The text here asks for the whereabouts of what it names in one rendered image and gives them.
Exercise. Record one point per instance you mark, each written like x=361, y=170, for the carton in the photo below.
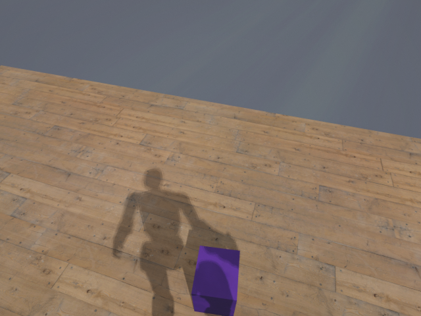
x=215, y=282

